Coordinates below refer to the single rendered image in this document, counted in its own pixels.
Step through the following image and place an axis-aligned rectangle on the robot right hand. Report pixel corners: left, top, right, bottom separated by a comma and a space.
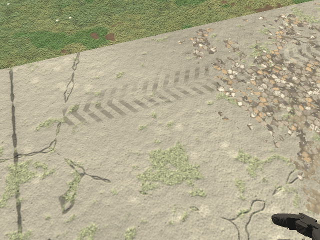
271, 213, 320, 240

